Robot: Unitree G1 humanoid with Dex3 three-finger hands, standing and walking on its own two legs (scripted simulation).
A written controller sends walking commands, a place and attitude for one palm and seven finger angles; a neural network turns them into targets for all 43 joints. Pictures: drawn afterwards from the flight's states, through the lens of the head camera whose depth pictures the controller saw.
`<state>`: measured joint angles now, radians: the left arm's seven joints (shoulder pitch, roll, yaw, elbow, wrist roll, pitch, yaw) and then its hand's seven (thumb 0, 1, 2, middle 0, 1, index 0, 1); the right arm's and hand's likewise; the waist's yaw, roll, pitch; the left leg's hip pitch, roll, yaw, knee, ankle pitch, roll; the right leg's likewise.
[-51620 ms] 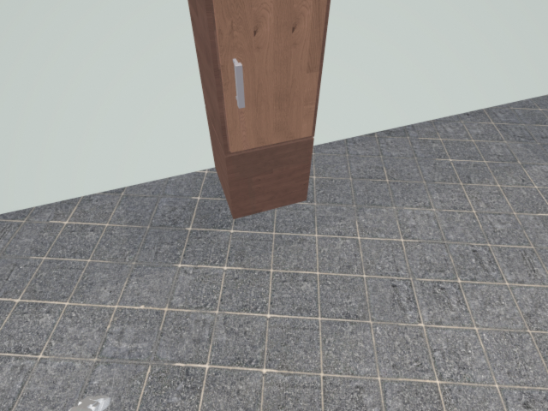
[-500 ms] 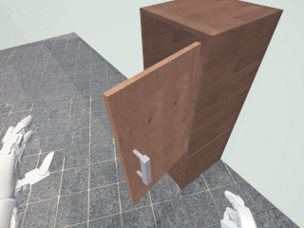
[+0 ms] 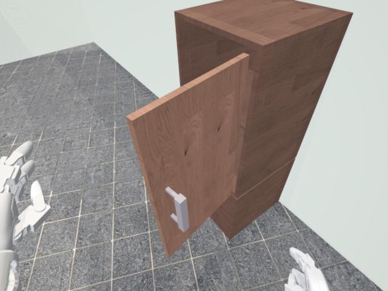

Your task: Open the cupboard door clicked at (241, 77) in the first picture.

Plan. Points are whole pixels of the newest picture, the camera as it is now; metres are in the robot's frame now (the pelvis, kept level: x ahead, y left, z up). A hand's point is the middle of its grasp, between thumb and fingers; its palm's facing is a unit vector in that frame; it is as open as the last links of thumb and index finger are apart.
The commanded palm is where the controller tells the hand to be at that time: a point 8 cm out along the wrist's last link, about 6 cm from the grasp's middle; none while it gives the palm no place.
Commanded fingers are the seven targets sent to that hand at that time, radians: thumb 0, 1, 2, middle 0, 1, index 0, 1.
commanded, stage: step back with the hand held close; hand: left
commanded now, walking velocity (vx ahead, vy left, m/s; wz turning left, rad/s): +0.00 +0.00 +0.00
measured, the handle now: (177, 209) +0.33 +0.10 -0.06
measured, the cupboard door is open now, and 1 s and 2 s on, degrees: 100 100 100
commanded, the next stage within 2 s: stop stepping back and stand still in 1.42 s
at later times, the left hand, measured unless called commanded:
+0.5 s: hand (42, 219) +0.17 +0.26 +0.15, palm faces +0.34 -0.79 -0.50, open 7.4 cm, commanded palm +0.11 +0.31 +0.17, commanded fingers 0.00 0.90 0.90 -0.20 -0.30 -0.20 -0.30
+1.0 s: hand out of the picture +0.10 +0.29 +0.15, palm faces +0.45 -0.78 -0.44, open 7.4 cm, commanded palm +0.03 +0.33 +0.17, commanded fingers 0.00 0.90 0.90 -0.20 -0.30 -0.20 -0.30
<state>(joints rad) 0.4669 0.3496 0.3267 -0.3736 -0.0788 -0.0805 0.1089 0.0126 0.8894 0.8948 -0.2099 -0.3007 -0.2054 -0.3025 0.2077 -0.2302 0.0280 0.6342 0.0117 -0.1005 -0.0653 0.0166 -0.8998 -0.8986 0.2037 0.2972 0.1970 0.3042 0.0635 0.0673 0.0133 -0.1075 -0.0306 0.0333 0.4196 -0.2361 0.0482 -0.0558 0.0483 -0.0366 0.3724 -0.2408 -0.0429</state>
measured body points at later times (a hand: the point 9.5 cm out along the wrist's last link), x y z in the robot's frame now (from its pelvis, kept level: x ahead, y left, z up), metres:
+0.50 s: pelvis -0.03 +0.01 +0.00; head -0.02 +0.00 +0.45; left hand +0.15 +0.30 +0.18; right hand +0.13 -0.25 -0.09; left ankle +0.00 +0.08 -0.74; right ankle -0.02 -0.09 -0.74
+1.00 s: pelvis -0.10 +0.03 -0.02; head -0.07 +0.05 +0.43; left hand +0.07 +0.33 +0.17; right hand +0.07 -0.21 -0.10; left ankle -0.01 +0.09 -0.73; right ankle -0.02 -0.09 -0.74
